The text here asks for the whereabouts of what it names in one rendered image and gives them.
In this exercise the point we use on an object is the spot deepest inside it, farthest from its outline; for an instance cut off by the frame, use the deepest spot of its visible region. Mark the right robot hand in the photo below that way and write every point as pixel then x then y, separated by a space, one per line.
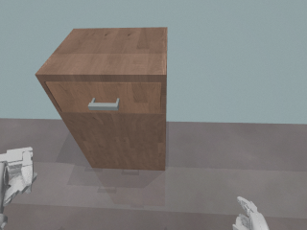
pixel 254 221

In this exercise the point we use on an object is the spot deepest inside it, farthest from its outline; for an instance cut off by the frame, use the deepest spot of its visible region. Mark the cabinet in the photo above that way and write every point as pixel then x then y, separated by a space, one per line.
pixel 114 140

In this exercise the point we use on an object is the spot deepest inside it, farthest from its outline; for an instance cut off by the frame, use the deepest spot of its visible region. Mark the handle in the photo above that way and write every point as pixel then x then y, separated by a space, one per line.
pixel 104 106

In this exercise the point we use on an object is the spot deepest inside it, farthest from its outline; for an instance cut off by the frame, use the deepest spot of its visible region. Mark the drawer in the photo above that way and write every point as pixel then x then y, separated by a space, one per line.
pixel 135 97

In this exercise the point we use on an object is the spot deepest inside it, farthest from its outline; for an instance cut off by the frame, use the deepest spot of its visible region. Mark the left robot hand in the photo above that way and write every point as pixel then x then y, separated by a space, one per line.
pixel 19 165

